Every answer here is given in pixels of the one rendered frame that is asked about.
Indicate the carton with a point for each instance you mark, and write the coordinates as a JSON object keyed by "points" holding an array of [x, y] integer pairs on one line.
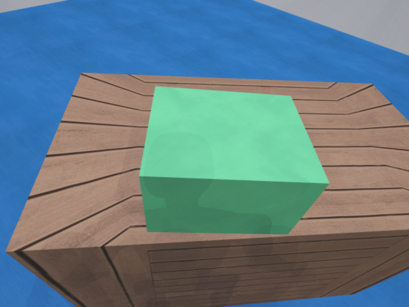
{"points": [[227, 162]]}

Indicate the pedestal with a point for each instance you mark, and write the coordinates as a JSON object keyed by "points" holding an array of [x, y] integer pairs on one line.
{"points": [[83, 229]]}

